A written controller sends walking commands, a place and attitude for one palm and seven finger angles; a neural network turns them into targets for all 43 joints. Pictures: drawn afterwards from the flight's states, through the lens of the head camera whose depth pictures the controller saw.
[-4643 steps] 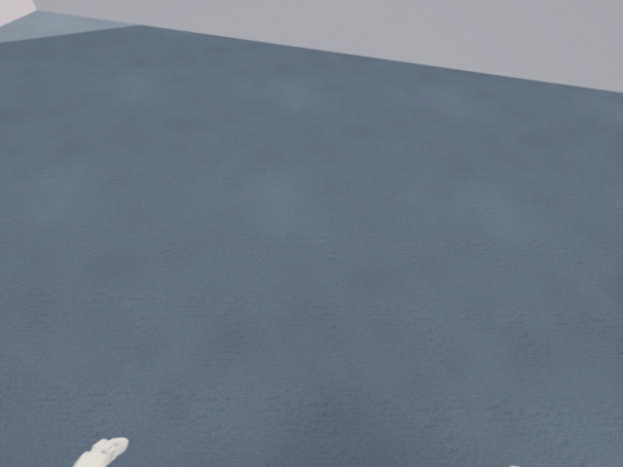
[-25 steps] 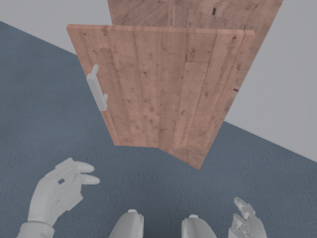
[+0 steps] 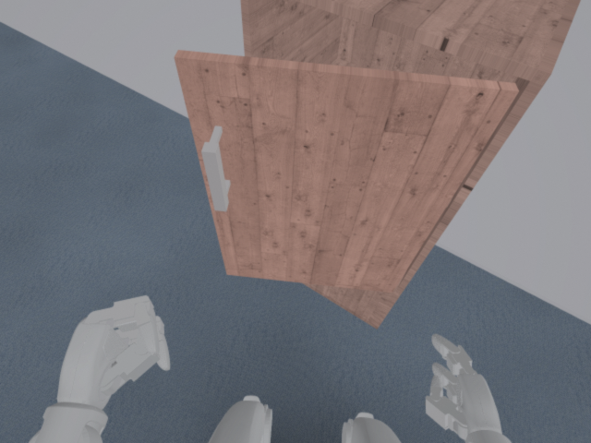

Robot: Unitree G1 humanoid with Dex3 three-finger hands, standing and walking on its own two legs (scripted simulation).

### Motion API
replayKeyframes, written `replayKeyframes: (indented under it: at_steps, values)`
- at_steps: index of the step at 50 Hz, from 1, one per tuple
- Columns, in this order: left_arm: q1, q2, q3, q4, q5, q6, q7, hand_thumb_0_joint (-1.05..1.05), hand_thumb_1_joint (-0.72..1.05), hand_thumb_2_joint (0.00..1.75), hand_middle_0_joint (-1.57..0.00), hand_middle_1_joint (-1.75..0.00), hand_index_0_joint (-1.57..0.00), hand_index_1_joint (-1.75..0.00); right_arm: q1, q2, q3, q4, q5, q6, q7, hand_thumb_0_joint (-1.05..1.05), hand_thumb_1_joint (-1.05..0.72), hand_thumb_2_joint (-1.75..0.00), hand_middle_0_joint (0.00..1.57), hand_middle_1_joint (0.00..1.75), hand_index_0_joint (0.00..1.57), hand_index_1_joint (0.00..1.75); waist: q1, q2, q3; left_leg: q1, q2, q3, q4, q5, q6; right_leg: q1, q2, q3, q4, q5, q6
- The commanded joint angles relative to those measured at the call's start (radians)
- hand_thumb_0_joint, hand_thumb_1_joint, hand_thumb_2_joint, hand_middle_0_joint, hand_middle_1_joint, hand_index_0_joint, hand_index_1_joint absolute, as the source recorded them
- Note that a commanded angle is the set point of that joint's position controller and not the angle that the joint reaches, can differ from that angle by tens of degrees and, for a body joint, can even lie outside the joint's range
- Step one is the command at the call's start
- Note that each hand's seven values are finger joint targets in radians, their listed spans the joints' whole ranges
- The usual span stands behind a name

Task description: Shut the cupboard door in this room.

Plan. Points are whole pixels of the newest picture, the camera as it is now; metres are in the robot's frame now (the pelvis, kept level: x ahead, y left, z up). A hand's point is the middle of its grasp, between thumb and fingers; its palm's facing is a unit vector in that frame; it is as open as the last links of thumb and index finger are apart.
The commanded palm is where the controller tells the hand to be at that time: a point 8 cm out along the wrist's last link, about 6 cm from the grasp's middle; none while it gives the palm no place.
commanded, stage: raise the hand and make a fist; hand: left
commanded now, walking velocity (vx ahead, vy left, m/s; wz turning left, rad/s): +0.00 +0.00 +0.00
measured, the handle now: (219, 170) +0.50 +0.17 +0.05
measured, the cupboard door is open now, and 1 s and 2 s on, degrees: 28 28 28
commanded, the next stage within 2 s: bring the fist close to the handle in 0.60 s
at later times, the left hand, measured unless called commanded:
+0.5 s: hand (175, 330) +0.24 +0.17 +0.06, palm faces -0.03 -1.00 -0.04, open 3.1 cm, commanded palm +0.21 +0.22 +0.05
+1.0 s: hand (205, 299) +0.28 +0.14 +0.05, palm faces -0.08 -1.00 -0.03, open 3.1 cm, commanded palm +0.27 +0.21 +0.05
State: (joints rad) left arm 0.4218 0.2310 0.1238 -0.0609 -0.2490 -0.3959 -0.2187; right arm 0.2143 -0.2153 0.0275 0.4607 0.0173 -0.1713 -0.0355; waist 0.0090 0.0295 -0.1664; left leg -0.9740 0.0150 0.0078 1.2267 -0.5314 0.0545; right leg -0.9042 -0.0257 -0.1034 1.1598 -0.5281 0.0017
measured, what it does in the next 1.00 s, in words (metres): stands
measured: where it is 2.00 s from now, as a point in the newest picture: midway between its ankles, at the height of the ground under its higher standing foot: outside the picture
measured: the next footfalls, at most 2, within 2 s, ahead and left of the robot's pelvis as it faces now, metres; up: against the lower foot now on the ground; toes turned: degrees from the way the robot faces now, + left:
none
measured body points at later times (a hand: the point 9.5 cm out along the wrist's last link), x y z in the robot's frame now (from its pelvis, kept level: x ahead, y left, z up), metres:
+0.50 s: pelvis +0.01 -0.02 +0.00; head +0.08 -0.01 +0.44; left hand +0.23 +0.22 +0.06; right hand +0.18 -0.26 -0.07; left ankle +0.04 +0.08 -0.64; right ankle +0.02 -0.13 -0.64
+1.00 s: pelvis +0.00 -0.03 -0.01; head +0.08 -0.03 +0.44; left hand +0.28 +0.20 +0.05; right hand +0.18 -0.27 -0.09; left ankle +0.04 +0.08 -0.64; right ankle +0.02 -0.13 -0.64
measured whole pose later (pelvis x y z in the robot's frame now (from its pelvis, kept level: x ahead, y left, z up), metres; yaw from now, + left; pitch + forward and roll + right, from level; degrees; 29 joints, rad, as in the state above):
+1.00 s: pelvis +0.00 -0.03 -0.01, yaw +0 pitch +17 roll -2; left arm 0.13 0.25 0.15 0.14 -0.27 -0.36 -0.28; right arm 0.23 -0.25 0.02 0.52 0.03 -0.14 -0.05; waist -0.01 0.04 -0.15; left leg -1.00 0.04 -0.01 1.24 -0.54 0.01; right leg -0.95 0.00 -0.11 1.21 -0.55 -0.04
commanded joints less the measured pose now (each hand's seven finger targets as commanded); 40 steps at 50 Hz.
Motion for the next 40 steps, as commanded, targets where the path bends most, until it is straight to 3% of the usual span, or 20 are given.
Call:
replayKeyframes:
  at_steps: [1,2,4,6,7,10,12,15,17,19,22,23,26,31,34,35,37,40]
  values:
    - [-0.094,0.121,0.049,-0.191,-0.004,-0.044,-0.04,0.0,0.9,0.9,-1.3,-1.5,-1.3,-1.5,0.005,-0.173,-0.074,-0.146,0.004,-0.046,-0.022,0.0,-0.9,-0.9,0.2,0.3,0.2,0.3,-0.024,0.032,-0.173,0.214,0.004,-0.125,-0.254,0.135,-0.053,0.041,0.056,0.014,-0.125,0.111,-0.041]
    - [-0.112,0.162,0.087,-0.222,-0.009,-0.053,-0.036,0.0,0.9,0.9,-1.3,-1.5,-1.3,-1.5,0.003,-0.172,-0.071,-0.145,-0.001,-0.046,-0.024,0.0,-0.9,-0.9,0.2,0.3,0.2,0.3,-0.007,0.072,-0.197,0.227,0.001,-0.121,-0.25,0.175,-0.056,0.055,0.058,0.019,-0.117,0.135,-0.045]
    - [-0.103,0.161,0.113,-0.275,-0.03,-0.08,-0.028,0.0,0.9,0.9,-1.3,-1.5,-1.3,-1.5,0.003,-0.157,-0.07,-0.142,-0.003,-0.053,-0.02,0.0,-0.9,-0.9,0.2,0.3,0.2,0.3,0.01,0.106,-0.266,0.291,0.002,-0.117,-0.242,0.273,-0.067,0.073,0.057,0.016,-0.107,0.183,-0.047]
    - [-0.075,0.144,0.118,-0.281,-0.046,-0.095,-0.018,0.0,0.9,0.9,-1.3,-1.5,-1.3,-1.5,0.002,-0.15,-0.067,-0.136,-0.004,-0.052,-0.015,0.0,-0.9,-0.9,0.2,0.3,0.2,0.3,0.015,0.12,-0.268,0.301,0.002,-0.11,-0.236,0.317,-0.072,0.083,0.059,0.014,-0.108,0.206,-0.047]
    - [-0.062,0.15,0.134,-0.256,-0.049,-0.09,-0.013,0.0,0.9,0.9,-1.3,-1.5,-1.3,-1.5,0.004,-0.15,-0.069,-0.13,-0.006,-0.049,-0.015,0.0,-0.9,-0.9,0.2,0.3,0.2,0.3,0.015,0.091,-0.262,0.281,-0.001,-0.105,-0.23,0.325,-0.067,0.101,0.062,0.015,-0.111,0.22,-0.046]
    - [-0.047,0.095,0.078,-0.171,-0.043,-0.06,-0.027,0.0,0.9,0.9,-1.3,-1.5,-1.3,-1.5,0.005,-0.156,-0.071,-0.12,-0.001,-0.038,-0.01,0.0,-0.9,-0.9,0.2,0.3,0.2,0.3,-0.014,0.051,-0.207,0.229,-0.002,-0.093,-0.223,0.277,-0.06,0.089,0.059,0.013,-0.124,0.207,-0.037]
    - [-0.021,0.078,0.052,-0.107,-0.035,-0.024,-0.05,0.0,0.9,0.9,-1.3,-1.5,-1.3,-1.5,0.009,-0.164,-0.075,-0.124,0.005,-0.033,-0.011,0.0,-0.9,-0.9,0.2,0.3,0.2,0.3,-0.02,0.025,-0.178,0.202,-0.003,-0.089,-0.221,0.277,-0.053,0.096,0.059,0.017,-0.134,0.213,-0.037]
    - [-0.048,0.101,0.063,-0.127,-0.041,-0.006,-0.073,0.0,0.9,0.9,-1.3,-1.5,-1.3,-1.5,0.013,-0.172,-0.082,-0.134,0.011,-0.032,-0.015,0.0,-0.9,-0.9,0.2,0.3,0.2,0.3,-0.019,-0.007,-0.211,0.194,-0.007,-0.077,-0.214,0.271,-0.047,0.13,0.052,0.029,-0.143,0.226,-0.033]
    - [-0.071,0.15,0.106,-0.17,-0.046,-0.023,-0.064,0.0,0.9,0.9,-1.3,-1.5,-1.3,-1.5,0.01,-0.17,-0.082,-0.135,0.008,-0.035,-0.02,0.0,-0.9,-0.9,0.2,0.3,0.2,0.3,-0.005,0.008,-0.241,0.199,-0.01,-0.072,-0.204,0.304,-0.044,0.153,0.053,0.04,-0.135,0.255,-0.037]
    - [-0.084,0.148,0.114,-0.226,-0.054,-0.057,-0.048,0.0,0.9,0.9,-1.3,-1.5,-1.3,-1.5,0.005,-0.155,-0.079,-0.136,0.005,-0.038,-0.02,0.0,-0.9,-0.9,0.2,0.3,0.2,0.3,0.004,0.05,-0.263,0.221,-0.012,-0.065,-0.201,0.318,-0.046,0.154,0.049,0.045,-0.13,0.264,-0.038]
    - [-0.079,0.162,0.139,-0.231,-0.057,-0.105,-0.015,0.0,0.9,0.9,-1.3,-1.5,-1.3,-1.5,0.002,-0.151,-0.077,-0.124,-0.001,-0.039,-0.019,0.0,-0.9,-0.9,0.2,0.3,0.2,0.3,0.011,0.048,-0.239,0.203,-0.012,-0.065,-0.196,0.308,-0.046,0.147,0.055,0.047,-0.123,0.251,-0.044]
    - [-0.066,0.141,0.127,-0.225,-0.053,-0.115,-0.01,0.0,0.9,0.9,-1.3,-1.5,-1.3,-1.5,0.001,-0.147,-0.077,-0.122,-0.003,-0.038,-0.016,0.0,-0.9,-0.9,0.2,0.3,0.2,0.3,0.013,0.065,-0.254,0.208,-0.012,-0.06,-0.195,0.316,-0.047,0.148,0.05,0.048,-0.117,0.259,-0.043]
    - [-0.038,0.103,0.086,-0.131,-0.043,-0.101,-0.018,0.0,0.9,0.9,-1.3,-1.5,-1.3,-1.5,0.002,-0.153,-0.079,-0.117,0.002,-0.027,-0.01,0.0,-0.9,-0.9,0.2,0.3,0.2,0.3,-0.009,0.022,-0.187,0.157,-0.015,-0.051,-0.192,0.238,-0.045,0.123,0.047,0.055,-0.141,0.197,-0.035]
    - [-0.055,0.111,0.068,-0.116,-0.045,-0.053,-0.061,0.0,0.9,0.9,-1.3,-1.5,-1.3,-1.5,0.007,-0.163,-0.082,-0.135,0.013,-0.017,-0.017,0.0,-0.9,-0.9,0.2,0.3,0.2,0.3,-0.018,-0.02,-0.194,0.132,-0.019,-0.04,-0.181,0.21,-0.033,0.16,0.039,0.089,-0.178,0.175,-0.027]
    - [-0.095,0.151,0.102,-0.184,-0.053,-0.073,-0.051,0.0,0.9,0.9,-1.3,-1.5,-1.3,-1.5,-0.002,-0.153,-0.077,-0.139,0.01,-0.02,-0.023,0.0,-0.9,-0.9,0.2,0.3,0.2,0.3,-0.007,0.005,-0.229,0.138,-0.019,-0.038,-0.171,0.228,-0.031,0.187,0.036,0.109,-0.174,0.19,-0.029]
    - [-0.1,0.143,0.102,-0.199,-0.057,-0.086,-0.046,0.0,0.9,0.9,-1.3,-1.5,-1.3,-1.5,-0.003,-0.148,-0.075,-0.137,0.009,-0.022,-0.024,0.0,-0.9,-0.9,0.2,0.3,0.2,0.3,-0.009,0.004,-0.226,0.135,-0.019,-0.037,-0.166,0.227,-0.031,0.188,0.035,0.111,-0.176,0.186,-0.028]
    - [-0.203,0.182,0.132,-0.185,-0.051,-0.114,-0.024,0.0,0.9,0.9,-1.3,-1.5,-1.3,-1.5,-0.001,-0.153,-0.07,-0.115,0.003,-0.023,-0.031,0.0,-0.9,-0.9,0.2,0.3,0.2,0.3,-0.027,-0.006,-0.193,0.104,-0.014,-0.04,-0.142,0.199,-0.029,0.145,0.041,0.118,-0.174,0.139,-0.029]
    - [-0.296,0.14,0.102,-0.086,-0.041,-0.131,-0.018,0.0,0.9,0.9,-1.3,-1.5,-1.3,-1.5,-0.004,-0.153,-0.065,-0.09,0.003,-0.031,-0.029,0.0,-0.9,-0.9,0.2,0.3,0.2,0.3,-0.046,0.004,-0.154,0.071,-0.013,-0.04,-0.127,0.141,-0.031,0.086,0.037,0.129,-0.179,0.052,-0.027]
